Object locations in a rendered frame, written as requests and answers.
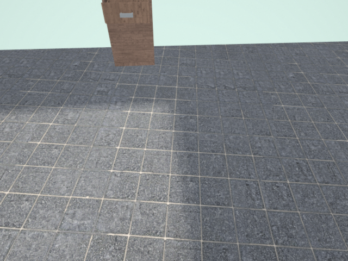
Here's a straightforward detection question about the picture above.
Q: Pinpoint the cabinet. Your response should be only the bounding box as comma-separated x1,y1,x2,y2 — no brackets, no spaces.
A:
102,0,155,66

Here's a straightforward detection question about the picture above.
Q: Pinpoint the handle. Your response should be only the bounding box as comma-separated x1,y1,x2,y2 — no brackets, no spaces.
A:
120,13,133,18
124,24,136,28

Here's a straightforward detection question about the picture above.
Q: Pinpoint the drawer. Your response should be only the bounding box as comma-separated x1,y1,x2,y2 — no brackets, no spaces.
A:
101,0,151,24

